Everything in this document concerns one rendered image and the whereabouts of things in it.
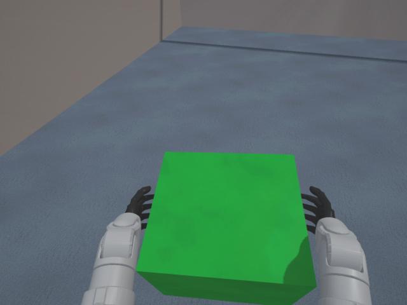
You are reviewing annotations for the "right robot forearm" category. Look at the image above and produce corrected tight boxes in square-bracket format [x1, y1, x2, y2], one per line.
[315, 217, 372, 305]

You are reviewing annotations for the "left robot forearm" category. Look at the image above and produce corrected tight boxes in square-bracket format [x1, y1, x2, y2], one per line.
[81, 213, 141, 305]

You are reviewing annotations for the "carton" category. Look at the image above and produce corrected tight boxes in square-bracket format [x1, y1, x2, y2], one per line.
[136, 152, 317, 305]

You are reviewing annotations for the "robot right hand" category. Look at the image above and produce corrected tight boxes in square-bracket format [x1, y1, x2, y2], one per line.
[301, 186, 335, 234]

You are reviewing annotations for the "robot left hand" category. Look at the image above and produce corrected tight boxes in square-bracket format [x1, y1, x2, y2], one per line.
[125, 186, 154, 230]

